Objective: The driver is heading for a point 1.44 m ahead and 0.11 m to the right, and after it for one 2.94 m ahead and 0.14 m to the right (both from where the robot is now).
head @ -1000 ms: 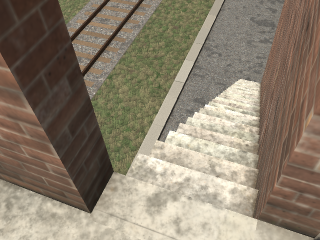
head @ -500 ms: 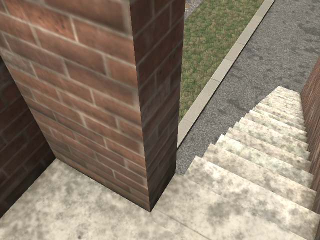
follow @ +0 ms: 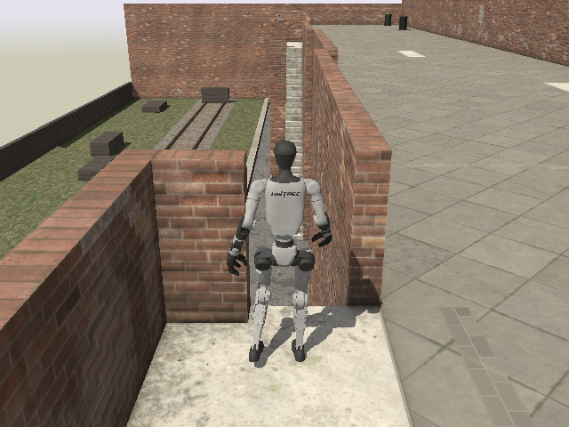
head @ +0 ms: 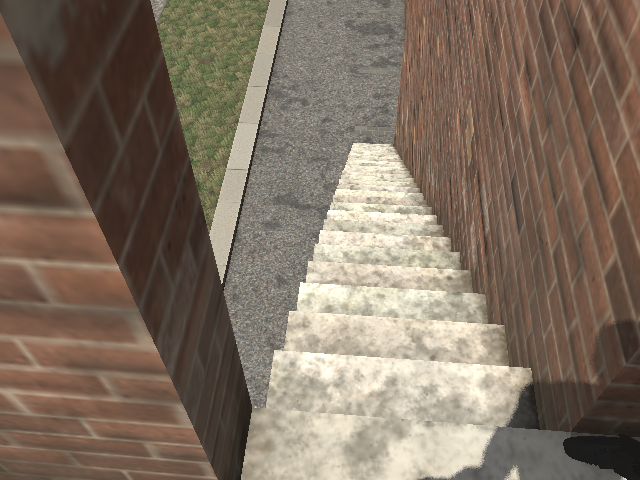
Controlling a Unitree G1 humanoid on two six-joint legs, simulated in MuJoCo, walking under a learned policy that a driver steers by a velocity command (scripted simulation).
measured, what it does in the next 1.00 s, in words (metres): steps to the right: left foot, then right foot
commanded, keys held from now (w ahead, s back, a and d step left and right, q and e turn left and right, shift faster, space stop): w+e+shift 0.38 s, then w+shift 0.12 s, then w+q+shift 0.50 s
